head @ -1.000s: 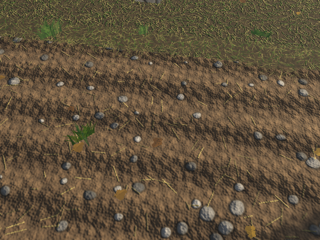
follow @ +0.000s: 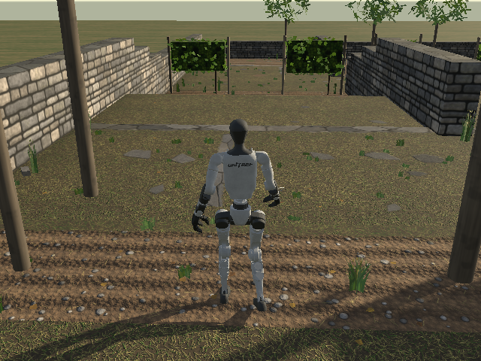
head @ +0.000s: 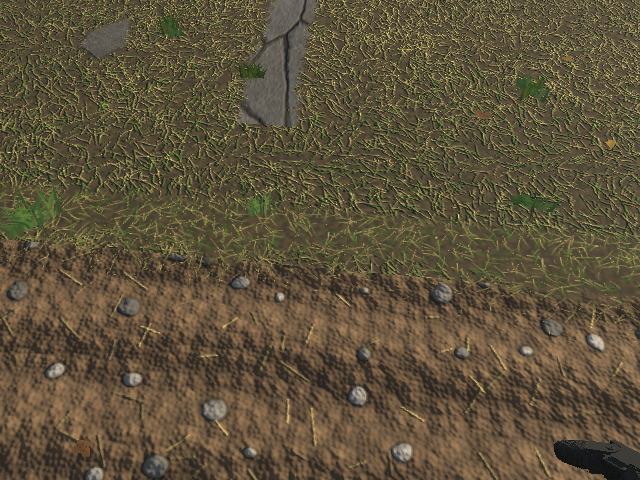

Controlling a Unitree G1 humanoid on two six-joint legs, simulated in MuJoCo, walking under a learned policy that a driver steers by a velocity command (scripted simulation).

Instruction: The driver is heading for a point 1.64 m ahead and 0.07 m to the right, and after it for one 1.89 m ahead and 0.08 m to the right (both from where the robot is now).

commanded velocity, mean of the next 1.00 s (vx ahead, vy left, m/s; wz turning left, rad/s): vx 0.50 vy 0.00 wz -0.20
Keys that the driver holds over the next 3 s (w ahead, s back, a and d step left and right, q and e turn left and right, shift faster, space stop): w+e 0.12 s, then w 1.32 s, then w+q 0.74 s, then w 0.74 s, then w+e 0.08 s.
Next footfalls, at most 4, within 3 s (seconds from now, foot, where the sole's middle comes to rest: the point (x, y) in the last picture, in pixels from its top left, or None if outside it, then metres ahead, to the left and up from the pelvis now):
0.42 right None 0.33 -0.19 -0.77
0.94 left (343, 404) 0.65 0.00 -0.77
1.48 right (466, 319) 0.89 -0.29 -0.77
2.04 left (375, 221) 1.20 -0.06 -0.77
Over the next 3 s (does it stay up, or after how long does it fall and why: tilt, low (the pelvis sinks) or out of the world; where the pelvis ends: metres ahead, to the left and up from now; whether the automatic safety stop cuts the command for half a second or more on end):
stays up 1.58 -0.06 0.01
